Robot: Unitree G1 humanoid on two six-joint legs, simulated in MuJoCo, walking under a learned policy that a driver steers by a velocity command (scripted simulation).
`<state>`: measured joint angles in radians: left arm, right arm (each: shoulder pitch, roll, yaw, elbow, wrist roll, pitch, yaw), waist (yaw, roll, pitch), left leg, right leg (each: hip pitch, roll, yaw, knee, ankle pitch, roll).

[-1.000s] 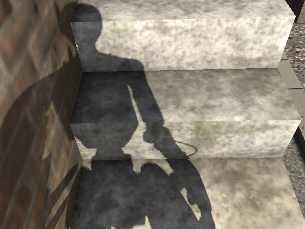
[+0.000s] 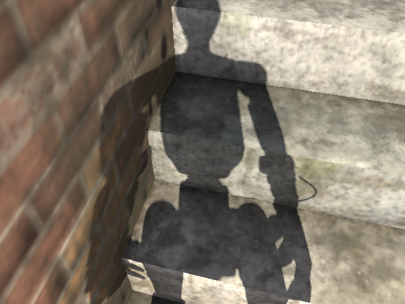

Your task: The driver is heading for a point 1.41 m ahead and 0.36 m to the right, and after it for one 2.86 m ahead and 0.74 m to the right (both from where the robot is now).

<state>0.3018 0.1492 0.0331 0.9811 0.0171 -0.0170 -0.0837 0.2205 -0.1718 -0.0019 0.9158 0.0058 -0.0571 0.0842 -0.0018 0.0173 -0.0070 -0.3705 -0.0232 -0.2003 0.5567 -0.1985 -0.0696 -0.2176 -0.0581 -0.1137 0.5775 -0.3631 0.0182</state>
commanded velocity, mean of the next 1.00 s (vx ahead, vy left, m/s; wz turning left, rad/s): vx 0.34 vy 0.00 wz -0.27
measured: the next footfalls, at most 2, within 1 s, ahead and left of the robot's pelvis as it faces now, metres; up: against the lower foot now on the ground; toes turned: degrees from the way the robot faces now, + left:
right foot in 0.80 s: +0.23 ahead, -0.15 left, +0.20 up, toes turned -13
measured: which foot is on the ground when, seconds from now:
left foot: down 0.00-0.84, up 0.86-1.00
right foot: down 0.00-0.46, up 0.48-0.78, down 0.80-1.00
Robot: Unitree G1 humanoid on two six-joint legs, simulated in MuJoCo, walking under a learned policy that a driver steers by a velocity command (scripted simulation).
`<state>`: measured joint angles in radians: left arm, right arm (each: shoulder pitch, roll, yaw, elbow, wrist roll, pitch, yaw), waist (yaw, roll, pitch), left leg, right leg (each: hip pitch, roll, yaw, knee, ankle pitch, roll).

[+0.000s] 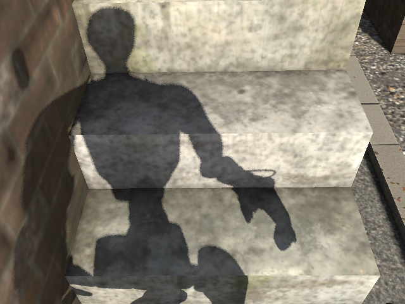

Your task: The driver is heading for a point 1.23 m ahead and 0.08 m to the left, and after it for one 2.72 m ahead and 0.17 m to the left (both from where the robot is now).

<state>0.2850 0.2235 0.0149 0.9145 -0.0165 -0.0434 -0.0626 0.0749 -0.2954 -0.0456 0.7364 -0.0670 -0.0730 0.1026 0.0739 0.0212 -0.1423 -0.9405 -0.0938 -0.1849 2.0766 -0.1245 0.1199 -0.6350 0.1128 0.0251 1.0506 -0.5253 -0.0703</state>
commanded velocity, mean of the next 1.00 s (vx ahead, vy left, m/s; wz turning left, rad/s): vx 0.28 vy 0.00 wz -0.10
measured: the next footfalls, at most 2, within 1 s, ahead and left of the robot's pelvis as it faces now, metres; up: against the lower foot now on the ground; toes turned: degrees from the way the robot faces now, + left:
left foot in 0.30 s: +0.27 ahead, +0.09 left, +0.19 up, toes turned -10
right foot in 0.76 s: +0.27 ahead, -0.11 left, +0.19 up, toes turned -13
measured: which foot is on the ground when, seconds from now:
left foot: up 0.00-0.28, down 0.30-0.86, up 0.88-1.00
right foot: down 0.00-0.30, up 0.32-0.74, down 0.76-1.00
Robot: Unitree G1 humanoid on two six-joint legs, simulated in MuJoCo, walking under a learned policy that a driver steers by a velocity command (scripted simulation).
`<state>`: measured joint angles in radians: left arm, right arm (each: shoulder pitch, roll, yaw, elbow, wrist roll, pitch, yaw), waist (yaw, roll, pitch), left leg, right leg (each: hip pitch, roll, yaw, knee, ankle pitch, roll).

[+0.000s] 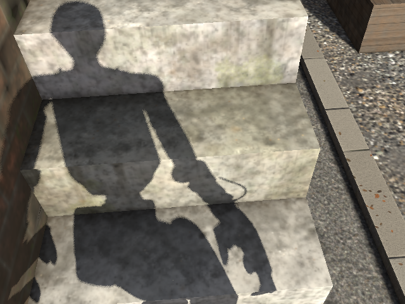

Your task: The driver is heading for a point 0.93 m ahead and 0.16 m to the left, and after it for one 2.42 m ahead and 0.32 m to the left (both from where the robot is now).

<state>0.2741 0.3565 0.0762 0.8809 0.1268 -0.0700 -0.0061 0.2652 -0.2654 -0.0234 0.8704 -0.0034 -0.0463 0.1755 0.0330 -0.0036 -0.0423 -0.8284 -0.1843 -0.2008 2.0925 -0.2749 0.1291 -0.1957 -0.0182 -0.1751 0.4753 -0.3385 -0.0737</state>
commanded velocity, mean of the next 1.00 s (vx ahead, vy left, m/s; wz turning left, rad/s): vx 0.49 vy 0.00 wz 0.37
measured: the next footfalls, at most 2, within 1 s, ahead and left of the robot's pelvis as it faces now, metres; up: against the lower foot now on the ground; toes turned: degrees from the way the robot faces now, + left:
left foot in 0.34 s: +0.21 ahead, +0.13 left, +0.20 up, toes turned +7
right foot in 0.82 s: +0.49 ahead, +0.09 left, +0.39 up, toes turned +20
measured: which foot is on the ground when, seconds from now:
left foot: up 0.00-0.32, down 0.34-0.86, up 0.88-1.00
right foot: down 0.00-0.36, up 0.38-0.80, down 0.82-1.00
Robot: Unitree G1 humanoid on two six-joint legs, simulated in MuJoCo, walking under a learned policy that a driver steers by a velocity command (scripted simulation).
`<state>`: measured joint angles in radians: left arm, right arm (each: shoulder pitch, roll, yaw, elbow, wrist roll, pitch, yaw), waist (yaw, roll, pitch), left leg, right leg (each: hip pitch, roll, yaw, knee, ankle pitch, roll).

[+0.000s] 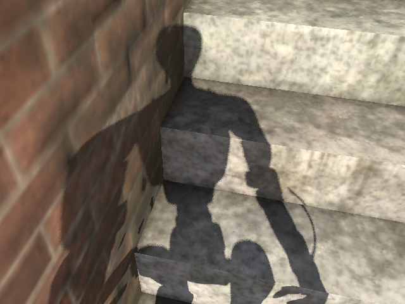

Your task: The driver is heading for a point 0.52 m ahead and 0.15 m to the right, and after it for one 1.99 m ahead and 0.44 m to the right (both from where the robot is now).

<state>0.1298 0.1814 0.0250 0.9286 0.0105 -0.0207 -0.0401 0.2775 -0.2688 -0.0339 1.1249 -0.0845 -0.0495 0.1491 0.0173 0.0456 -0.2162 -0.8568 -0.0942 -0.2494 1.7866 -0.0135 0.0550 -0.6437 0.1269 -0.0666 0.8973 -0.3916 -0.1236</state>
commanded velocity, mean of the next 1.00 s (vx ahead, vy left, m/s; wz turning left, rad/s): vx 0.50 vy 0.00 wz -0.50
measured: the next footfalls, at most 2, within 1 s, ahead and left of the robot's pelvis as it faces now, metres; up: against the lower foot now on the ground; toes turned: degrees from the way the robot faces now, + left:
left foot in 0.20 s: +0.15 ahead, +0.15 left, +0.00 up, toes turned -6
right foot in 0.60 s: +0.26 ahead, -0.18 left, +0.19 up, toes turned -23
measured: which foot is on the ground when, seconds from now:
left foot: up 0.00-0.18, down 0.20-0.62, up 0.64-1.00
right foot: down 0.00-0.22, up 0.24-0.58, down 0.60-1.00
